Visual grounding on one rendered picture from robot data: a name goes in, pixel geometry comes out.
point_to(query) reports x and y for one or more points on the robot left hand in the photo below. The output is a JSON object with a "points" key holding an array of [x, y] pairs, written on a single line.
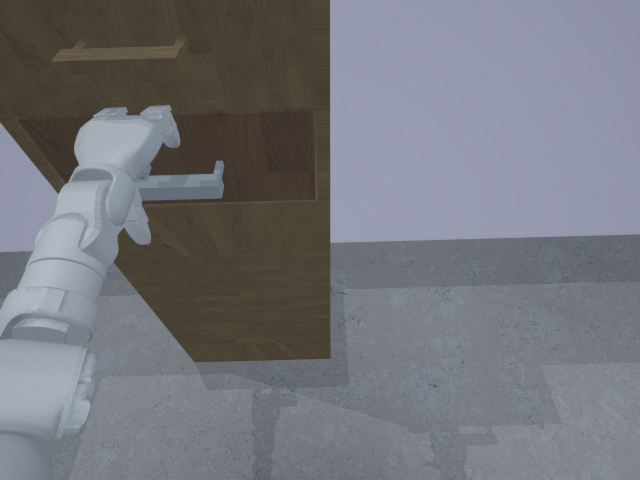
{"points": [[129, 143]]}

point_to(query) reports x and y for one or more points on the drawer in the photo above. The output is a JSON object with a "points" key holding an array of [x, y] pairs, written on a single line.
{"points": [[268, 154]]}

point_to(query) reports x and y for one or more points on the cabinet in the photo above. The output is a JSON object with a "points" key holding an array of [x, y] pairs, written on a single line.
{"points": [[231, 281]]}

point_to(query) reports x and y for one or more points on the robot left upper arm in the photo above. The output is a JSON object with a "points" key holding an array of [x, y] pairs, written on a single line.
{"points": [[45, 393]]}

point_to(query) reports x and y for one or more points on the robot left forearm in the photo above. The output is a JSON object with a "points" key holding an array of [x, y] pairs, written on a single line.
{"points": [[56, 298]]}

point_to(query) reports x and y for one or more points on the handle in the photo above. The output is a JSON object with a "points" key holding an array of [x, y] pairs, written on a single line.
{"points": [[120, 65], [182, 187]]}

